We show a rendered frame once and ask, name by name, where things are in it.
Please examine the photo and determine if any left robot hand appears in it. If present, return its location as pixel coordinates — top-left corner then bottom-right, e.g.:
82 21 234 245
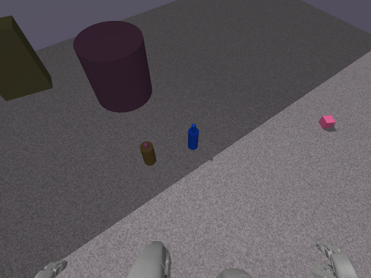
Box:
34 260 67 278

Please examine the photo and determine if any right robot hand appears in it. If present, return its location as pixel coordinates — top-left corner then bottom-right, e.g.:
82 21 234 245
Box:
312 241 359 278

